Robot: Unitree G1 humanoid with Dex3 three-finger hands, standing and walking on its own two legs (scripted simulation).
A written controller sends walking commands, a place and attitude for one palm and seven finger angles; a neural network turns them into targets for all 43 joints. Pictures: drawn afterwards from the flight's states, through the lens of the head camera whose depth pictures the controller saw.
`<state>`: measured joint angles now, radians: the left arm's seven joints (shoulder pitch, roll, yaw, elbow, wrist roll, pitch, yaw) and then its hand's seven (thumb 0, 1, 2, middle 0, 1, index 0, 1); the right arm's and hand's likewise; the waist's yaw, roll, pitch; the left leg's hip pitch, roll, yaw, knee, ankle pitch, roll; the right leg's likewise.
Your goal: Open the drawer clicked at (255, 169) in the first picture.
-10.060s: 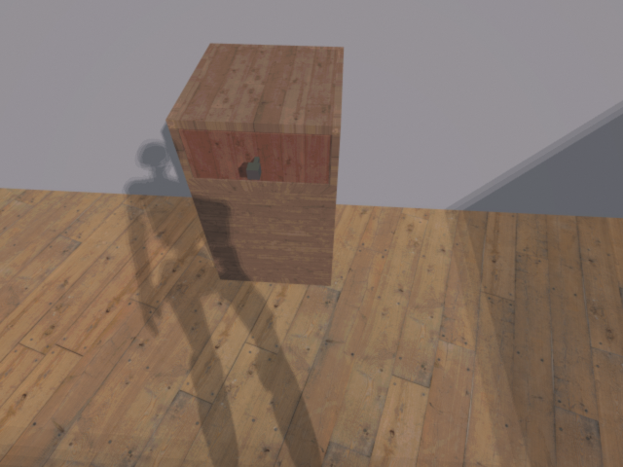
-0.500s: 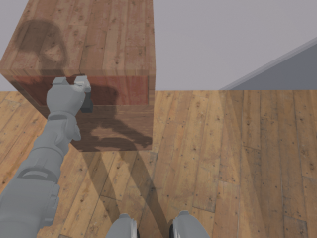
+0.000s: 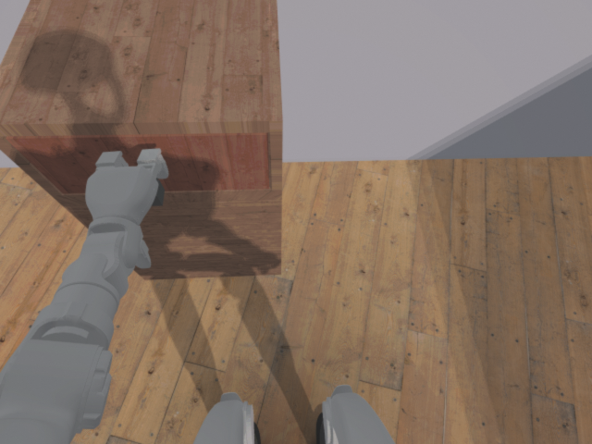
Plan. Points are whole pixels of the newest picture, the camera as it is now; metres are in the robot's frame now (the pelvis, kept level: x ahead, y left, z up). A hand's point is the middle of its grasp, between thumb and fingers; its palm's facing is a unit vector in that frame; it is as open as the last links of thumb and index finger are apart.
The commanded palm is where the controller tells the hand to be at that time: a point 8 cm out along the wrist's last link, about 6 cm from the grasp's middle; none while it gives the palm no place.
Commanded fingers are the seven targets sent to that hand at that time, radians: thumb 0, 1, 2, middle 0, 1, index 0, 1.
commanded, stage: lower the fingers behind the handle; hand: left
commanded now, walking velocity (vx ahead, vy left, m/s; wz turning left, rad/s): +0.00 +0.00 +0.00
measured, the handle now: (152, 184) +0.52 +0.22 -0.08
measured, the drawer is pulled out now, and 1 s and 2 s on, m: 0.00 0.00 0.00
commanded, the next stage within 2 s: close the thumb around the handle in 1.18 s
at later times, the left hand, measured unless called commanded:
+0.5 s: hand (149, 216) +0.46 +0.22 -0.08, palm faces -0.10 -0.03 -0.99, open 13.8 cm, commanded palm +0.45 +0.21 -0.02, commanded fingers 0.00 -0.50 0.30 -0.30 -1.20 -0.30 -1.20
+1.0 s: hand (152, 219) +0.47 +0.22 -0.09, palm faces -0.07 -0.03 -1.00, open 13.9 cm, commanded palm +0.46 +0.21 -0.04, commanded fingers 0.00 -0.50 0.30 -0.30 -1.20 -0.30 -1.20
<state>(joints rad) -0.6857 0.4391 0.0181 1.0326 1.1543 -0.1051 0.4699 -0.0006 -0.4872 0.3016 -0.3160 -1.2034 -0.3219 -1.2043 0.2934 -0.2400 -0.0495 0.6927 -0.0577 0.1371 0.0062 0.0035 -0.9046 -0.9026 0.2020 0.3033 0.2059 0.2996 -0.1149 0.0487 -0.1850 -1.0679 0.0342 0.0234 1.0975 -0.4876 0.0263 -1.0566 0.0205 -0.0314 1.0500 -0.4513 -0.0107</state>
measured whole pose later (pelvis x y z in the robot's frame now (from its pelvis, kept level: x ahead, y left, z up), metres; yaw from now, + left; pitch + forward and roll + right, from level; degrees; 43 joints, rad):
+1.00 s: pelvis -0.02 +0.00 -0.05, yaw +0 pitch +31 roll -3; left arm -0.78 0.47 0.03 1.05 1.16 -0.09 0.48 0.00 -0.49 0.30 -0.32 -1.20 -0.30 -1.20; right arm 0.25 -0.24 -0.03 0.68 -0.06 0.11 0.01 0.00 -0.90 -0.90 0.20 0.30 0.21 0.30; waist -0.13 0.06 -0.19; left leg -1.32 0.04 0.01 1.31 -0.55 0.03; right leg -1.30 0.02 -0.05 1.26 -0.51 -0.01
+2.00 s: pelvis -0.02 +0.00 -0.05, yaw +0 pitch +32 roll -3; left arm -0.77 0.48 0.03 1.05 1.16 -0.10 0.50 0.00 0.64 0.78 -0.38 -1.34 -0.37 -1.35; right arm 0.26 -0.25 -0.03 0.69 -0.06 0.10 0.01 0.00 -0.90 -0.90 0.20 0.30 0.21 0.30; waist -0.13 0.06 -0.19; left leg -1.32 0.04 0.00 1.31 -0.55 0.02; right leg -1.30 0.02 -0.05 1.26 -0.51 -0.01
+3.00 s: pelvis +0.01 +0.00 -0.02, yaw -1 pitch +27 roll -2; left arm -0.28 0.34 0.01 0.68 1.16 -0.09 0.58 0.02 0.65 0.77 -0.36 -1.35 -0.36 -1.35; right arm 0.18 -0.23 -0.05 0.64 -0.07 0.14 0.02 0.00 -0.91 -0.90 0.20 0.30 0.21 0.30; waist -0.06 0.04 -0.19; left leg -1.11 0.04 0.03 1.21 -0.56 0.03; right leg -1.11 0.03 -0.02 1.17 -0.52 -0.01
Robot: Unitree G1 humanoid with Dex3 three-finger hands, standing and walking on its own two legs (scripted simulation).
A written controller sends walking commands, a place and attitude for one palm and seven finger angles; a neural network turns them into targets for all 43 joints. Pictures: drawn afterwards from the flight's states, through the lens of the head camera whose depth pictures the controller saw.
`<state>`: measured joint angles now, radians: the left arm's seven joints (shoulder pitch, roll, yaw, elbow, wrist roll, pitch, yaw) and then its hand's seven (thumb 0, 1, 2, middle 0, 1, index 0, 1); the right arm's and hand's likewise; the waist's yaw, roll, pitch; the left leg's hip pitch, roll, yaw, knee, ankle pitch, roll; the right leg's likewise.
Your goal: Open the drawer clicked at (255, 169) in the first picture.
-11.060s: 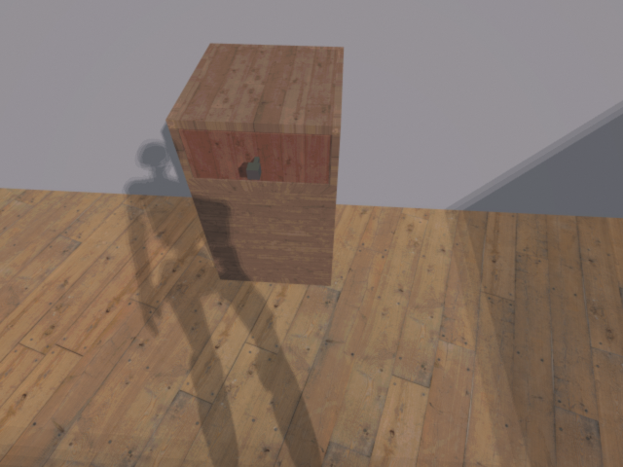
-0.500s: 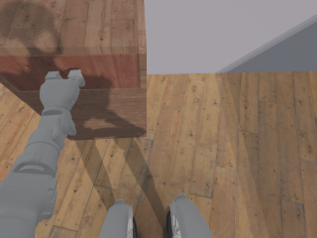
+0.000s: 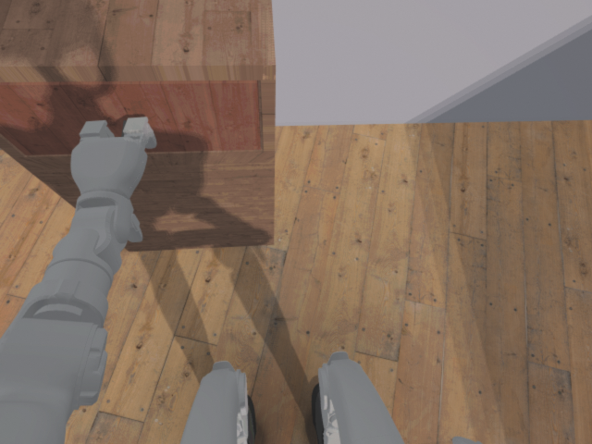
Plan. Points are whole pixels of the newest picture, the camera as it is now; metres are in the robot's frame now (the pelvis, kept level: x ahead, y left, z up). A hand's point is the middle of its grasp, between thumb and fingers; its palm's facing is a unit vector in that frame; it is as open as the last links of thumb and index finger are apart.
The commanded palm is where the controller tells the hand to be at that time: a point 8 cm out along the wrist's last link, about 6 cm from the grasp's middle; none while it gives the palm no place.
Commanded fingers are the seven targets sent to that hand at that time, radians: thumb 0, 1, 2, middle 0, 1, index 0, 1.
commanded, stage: lower the fingers behind the handle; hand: left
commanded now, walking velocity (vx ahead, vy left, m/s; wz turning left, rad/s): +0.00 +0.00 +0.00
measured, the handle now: (126, 142) +0.54 +0.22 -0.03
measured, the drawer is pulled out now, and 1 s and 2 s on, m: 0.00 0.00 0.09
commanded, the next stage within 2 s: close the thumb around the handle in 0.18 s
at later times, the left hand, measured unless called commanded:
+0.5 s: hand (127, 181) +0.49 +0.22 -0.05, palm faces -0.06 -0.03 -1.00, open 12.6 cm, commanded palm +0.47 +0.21 +0.00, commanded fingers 0.00 0.17 0.59 -0.35 -1.27 -0.35 -1.27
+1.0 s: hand (128, 183) +0.48 +0.22 -0.05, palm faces -0.06 -0.03 -1.00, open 6.2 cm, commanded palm +0.47 +0.22 +0.00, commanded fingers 0.00 0.90 0.90 -0.40 -1.35 -0.40 -1.35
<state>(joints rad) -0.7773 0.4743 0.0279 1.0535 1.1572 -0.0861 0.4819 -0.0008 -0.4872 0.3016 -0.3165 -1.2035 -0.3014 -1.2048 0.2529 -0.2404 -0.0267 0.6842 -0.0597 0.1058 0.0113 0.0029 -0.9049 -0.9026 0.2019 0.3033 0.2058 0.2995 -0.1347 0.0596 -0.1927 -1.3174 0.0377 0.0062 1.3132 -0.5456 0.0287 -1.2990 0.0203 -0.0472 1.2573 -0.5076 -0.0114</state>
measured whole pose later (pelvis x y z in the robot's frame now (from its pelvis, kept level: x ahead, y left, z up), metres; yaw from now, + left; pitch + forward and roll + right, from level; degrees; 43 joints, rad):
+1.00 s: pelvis +0.00 +0.00 +0.00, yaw +0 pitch +32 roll -3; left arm -0.77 0.48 0.03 1.05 1.16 -0.10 0.50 0.00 0.64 0.78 -0.38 -1.34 -0.37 -1.35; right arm 0.26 -0.25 -0.03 0.69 -0.06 0.10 0.01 0.00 -0.90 -0.90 0.20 0.30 0.21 0.30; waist -0.13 0.06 -0.19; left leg -1.32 0.04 0.00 1.31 -0.55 0.02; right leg -1.30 0.02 -0.05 1.26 -0.51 -0.01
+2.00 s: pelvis +0.03 +0.00 +0.03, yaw +0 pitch +27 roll -2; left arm -0.28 0.34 0.01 0.68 1.16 -0.09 0.58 0.02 0.65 0.77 -0.36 -1.35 -0.36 -1.35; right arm 0.18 -0.23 -0.05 0.64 -0.07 0.14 0.02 0.00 -0.91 -0.90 0.20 0.30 0.21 0.30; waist -0.06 0.04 -0.19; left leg -1.11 0.04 0.03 1.21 -0.56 0.03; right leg -1.11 0.03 -0.02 1.17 -0.52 -0.01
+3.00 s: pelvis +0.02 -0.02 +0.02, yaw +1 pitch +24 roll +0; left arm 0.14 0.30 -0.03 0.37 1.16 -0.07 0.62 0.03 0.66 0.73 -0.37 -1.35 -0.36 -1.35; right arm 0.11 -0.22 -0.04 0.58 -0.07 0.10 0.01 0.01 -0.90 -0.90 0.20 0.30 0.21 0.30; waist -0.01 0.04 -0.20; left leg -1.07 0.04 0.02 1.24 -0.57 0.00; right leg -1.08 0.03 -0.03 1.22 -0.55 -0.04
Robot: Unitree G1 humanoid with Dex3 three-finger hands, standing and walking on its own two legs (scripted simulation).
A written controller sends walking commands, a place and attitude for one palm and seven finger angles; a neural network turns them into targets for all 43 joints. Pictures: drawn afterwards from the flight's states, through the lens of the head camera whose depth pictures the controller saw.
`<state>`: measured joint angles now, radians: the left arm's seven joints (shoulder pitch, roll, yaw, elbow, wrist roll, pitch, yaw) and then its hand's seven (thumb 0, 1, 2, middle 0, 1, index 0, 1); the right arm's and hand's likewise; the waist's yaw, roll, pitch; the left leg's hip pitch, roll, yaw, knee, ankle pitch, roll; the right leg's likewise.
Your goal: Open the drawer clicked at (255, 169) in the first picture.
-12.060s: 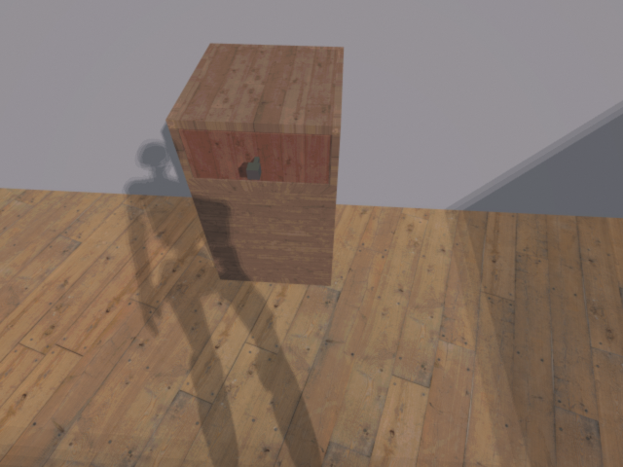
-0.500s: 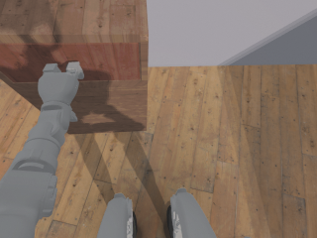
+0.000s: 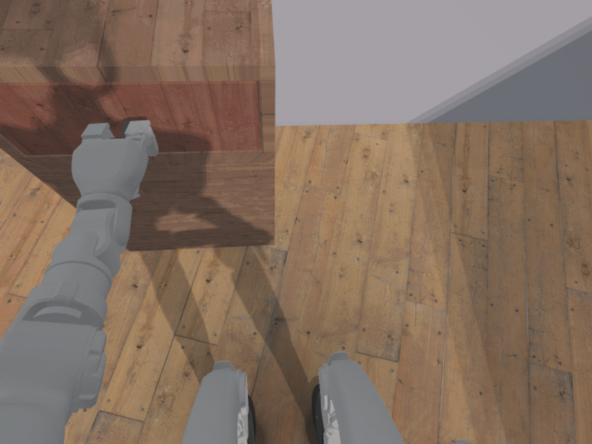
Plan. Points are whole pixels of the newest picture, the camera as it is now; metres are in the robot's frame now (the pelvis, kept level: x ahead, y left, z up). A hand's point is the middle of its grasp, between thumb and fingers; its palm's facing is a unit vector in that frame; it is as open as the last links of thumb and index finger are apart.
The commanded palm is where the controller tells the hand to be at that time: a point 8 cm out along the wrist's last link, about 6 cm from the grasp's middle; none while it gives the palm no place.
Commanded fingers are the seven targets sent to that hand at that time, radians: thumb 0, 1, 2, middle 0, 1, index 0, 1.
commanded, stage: pull the drawer open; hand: left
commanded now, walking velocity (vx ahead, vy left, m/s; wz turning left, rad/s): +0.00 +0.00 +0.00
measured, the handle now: (126, 143) +0.54 +0.22 -0.03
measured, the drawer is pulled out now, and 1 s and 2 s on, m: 0.00 0.09 0.21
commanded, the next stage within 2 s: none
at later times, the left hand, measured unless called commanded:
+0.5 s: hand (126, 203) +0.45 +0.22 -0.05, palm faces -0.06 -0.07 -1.00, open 6.2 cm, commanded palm +0.42 +0.22 +0.00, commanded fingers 0.00 0.90 0.90 -0.40 -1.35 -0.40 -1.35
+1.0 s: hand (122, 246) +0.39 +0.22 -0.05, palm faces -0.05 -0.07 -1.00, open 6.2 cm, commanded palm +0.36 +0.23 +0.00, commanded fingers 0.00 0.90 0.90 -0.40 -1.35 -0.40 -1.35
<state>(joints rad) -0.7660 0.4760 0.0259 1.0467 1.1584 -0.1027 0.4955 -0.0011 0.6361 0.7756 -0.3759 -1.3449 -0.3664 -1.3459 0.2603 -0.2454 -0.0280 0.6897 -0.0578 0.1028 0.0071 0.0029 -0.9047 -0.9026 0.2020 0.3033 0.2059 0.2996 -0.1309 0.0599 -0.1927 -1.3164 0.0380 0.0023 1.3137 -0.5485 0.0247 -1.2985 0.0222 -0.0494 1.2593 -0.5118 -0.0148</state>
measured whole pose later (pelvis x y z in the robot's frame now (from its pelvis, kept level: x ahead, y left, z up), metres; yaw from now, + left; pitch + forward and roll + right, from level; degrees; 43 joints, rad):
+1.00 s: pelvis +0.02 +0.00 +0.03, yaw -1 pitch +27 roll -2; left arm -0.28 0.34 0.01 0.68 1.16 -0.09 0.58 0.02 0.65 0.77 -0.36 -1.35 -0.36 -1.35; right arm 0.18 -0.23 -0.05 0.64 -0.07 0.14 0.02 0.00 -0.91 -0.90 0.20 0.30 0.21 0.30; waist -0.06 0.04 -0.19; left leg -1.11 0.04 0.03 1.21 -0.56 0.03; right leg -1.11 0.03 -0.02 1.17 -0.52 -0.01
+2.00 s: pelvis +0.02 -0.01 +0.02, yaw +1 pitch +24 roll +0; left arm 0.14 0.30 -0.03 0.37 1.16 -0.07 0.62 0.03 0.66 0.73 -0.37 -1.35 -0.36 -1.35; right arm 0.11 -0.22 -0.04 0.58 -0.07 0.10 0.01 0.01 -0.90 -0.90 0.20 0.30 0.21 0.30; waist -0.01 0.04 -0.20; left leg -1.07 0.04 0.02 1.24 -0.57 0.00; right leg -1.08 0.03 -0.03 1.22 -0.55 -0.04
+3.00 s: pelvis +0.01 -0.03 +0.00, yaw +1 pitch +24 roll +1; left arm 0.49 0.33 0.04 0.11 1.15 -0.24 0.60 0.04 0.67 0.70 -0.34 -1.34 -0.33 -1.35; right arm 0.06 -0.20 -0.03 0.54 -0.09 0.10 0.01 0.01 -0.90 -0.90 0.20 0.30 0.20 0.30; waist 0.04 0.03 -0.22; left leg -1.15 0.04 0.01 1.33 -0.61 -0.02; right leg -1.17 0.03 -0.03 1.34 -0.60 -0.06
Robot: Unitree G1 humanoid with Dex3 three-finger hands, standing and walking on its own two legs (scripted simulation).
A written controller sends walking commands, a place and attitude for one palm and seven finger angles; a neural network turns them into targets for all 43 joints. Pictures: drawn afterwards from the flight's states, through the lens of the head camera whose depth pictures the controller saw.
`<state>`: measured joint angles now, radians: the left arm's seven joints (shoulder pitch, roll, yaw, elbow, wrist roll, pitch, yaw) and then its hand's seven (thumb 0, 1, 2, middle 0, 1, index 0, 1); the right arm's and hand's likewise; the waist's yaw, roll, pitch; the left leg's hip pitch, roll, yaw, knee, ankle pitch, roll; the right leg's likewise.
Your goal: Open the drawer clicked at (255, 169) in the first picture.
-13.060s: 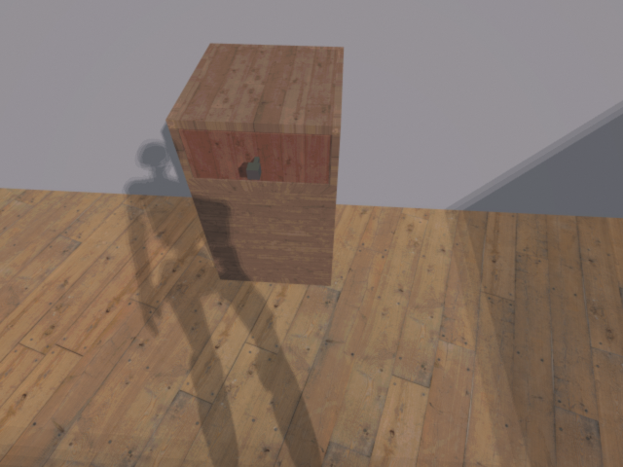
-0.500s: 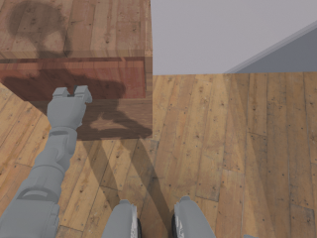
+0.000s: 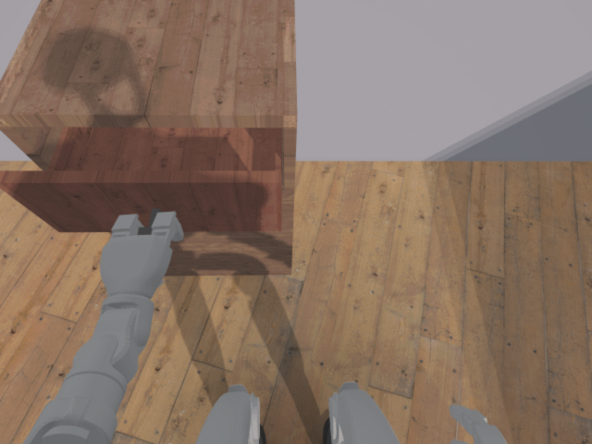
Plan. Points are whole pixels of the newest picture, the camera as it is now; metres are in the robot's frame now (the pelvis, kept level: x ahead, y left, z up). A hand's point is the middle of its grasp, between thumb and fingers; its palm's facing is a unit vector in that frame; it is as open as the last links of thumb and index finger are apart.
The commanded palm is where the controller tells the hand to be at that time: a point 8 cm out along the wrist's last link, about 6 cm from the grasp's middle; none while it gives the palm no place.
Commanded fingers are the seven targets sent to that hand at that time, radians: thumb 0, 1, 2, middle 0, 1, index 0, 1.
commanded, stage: pull the drawer open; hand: left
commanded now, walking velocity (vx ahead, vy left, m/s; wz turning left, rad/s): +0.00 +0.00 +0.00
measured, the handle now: (153, 230) +0.42 +0.22 -0.06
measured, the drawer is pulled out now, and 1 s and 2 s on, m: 0.09 0.21 0.30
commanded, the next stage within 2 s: open the thumb to release the handle in 2.00 s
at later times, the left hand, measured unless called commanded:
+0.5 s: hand (148, 304) +0.31 +0.22 -0.07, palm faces -0.07 -0.07 -1.00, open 6.2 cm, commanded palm +0.28 +0.22 -0.02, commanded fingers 0.00 0.90 0.90 -0.40 -1.35 -0.40 -1.35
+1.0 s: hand (141, 351) +0.25 +0.21 -0.07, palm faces -0.07 -0.06 -1.00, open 6.2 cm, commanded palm +0.22 +0.22 -0.02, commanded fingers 0.00 0.90 0.90 -0.40 -1.35 -0.40 -1.35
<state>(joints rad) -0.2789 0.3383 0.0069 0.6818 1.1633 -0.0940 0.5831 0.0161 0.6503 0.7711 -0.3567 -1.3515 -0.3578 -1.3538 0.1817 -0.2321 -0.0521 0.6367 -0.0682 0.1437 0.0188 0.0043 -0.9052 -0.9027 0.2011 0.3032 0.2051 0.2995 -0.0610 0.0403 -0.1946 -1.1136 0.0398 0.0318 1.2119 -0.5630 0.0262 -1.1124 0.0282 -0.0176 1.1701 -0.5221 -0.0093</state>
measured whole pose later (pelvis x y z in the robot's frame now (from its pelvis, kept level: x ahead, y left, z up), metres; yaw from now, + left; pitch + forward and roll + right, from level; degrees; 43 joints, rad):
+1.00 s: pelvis +0.00 -0.02 +0.00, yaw +1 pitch +24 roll +0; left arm 0.14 0.30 -0.03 0.37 1.16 -0.07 0.62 0.03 0.66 0.73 -0.37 -1.35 -0.36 -1.35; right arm 0.11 -0.22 -0.04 0.58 -0.07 0.10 0.01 0.01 -0.90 -0.90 0.20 0.30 0.21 0.30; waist -0.01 0.04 -0.20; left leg -1.07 0.04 0.02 1.24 -0.57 0.00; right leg -1.08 0.03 -0.03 1.22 -0.55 -0.04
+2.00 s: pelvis -0.01 -0.03 -0.03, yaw +2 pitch +24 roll +1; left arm 0.49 0.33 0.04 0.11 1.15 -0.24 0.60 0.04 0.67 0.70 -0.34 -1.34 -0.33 -1.35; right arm 0.06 -0.20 -0.03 0.54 -0.09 0.10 0.01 0.01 -0.90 -0.90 0.20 0.30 0.20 0.30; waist 0.04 0.03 -0.22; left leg -1.15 0.04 0.01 1.33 -0.61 -0.02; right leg -1.17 0.03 -0.03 1.34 -0.60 -0.06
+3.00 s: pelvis -0.03 -0.02 -0.03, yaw +3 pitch +23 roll -1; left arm 0.36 0.32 -0.02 0.16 1.13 -0.14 0.61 0.00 -0.49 0.30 -0.32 -1.20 -0.32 -1.20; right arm 0.10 -0.23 -0.03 0.55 -0.09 0.08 0.00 0.01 -0.90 -0.90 0.20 0.30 0.20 0.30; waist 0.04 0.05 -0.22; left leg -1.17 0.02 -0.01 1.34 -0.57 -0.01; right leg -1.16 0.01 -0.06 1.33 -0.56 -0.05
